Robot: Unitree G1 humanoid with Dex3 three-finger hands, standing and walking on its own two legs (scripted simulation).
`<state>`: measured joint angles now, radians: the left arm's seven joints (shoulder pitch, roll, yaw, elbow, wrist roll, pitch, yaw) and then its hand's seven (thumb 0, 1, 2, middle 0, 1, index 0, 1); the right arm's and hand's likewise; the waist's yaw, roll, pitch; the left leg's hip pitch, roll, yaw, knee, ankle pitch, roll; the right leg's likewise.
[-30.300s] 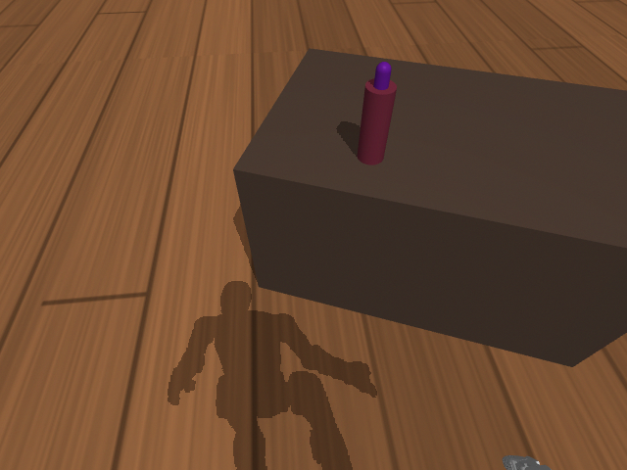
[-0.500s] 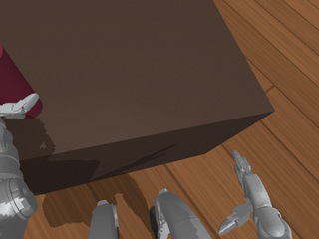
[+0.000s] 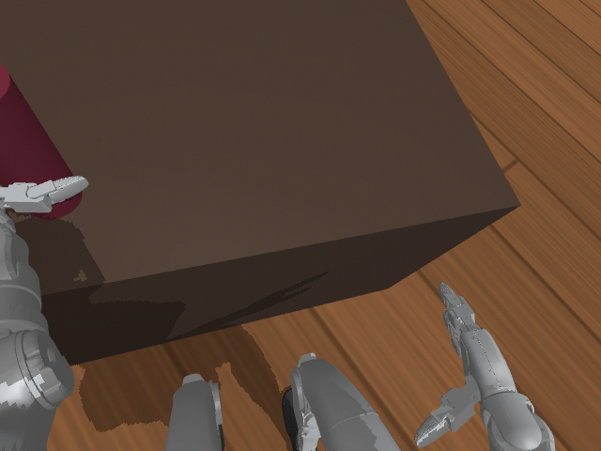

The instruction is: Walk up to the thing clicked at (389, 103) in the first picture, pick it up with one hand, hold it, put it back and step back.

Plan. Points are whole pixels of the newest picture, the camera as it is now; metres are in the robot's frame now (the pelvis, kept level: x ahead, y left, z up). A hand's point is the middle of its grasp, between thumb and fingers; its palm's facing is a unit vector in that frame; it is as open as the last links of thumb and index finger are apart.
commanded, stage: open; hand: left
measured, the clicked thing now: (5, 136) +0.49 +0.26 +0.07
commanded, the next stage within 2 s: withdraw in 0.06 s
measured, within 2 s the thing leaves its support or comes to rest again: neither
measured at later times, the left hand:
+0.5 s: hand out of the picture +0.50 +0.30 +0.10, palm faces +0.33 -0.95 +0.00, open 17.6 cm
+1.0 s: hand out of the picture +0.44 +0.44 +0.17, palm faces +0.63 -0.72 -0.27, open 17.3 cm
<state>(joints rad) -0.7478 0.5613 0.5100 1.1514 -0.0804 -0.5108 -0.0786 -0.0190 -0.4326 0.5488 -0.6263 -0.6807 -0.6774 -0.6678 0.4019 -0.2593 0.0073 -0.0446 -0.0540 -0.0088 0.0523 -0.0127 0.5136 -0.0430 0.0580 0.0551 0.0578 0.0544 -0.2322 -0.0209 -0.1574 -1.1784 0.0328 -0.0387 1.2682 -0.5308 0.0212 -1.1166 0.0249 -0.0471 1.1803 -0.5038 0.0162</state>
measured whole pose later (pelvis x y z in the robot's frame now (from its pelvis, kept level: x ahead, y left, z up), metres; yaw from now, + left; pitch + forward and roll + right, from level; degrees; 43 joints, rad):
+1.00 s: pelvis +0.02 +0.00 +0.06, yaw +0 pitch +17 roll -3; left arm -0.84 0.97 0.57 1.33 0.10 -0.07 0.03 -0.02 -0.52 0.03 -0.08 -0.06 -0.09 -0.06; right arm 0.38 -0.30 -0.01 0.08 0.04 0.11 0.03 -0.01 0.50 -0.06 0.05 0.06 0.05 0.06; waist -0.15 -0.03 -0.12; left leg -0.79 0.03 0.00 0.93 -0.42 0.02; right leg -0.75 0.02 -0.01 0.85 -0.39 0.02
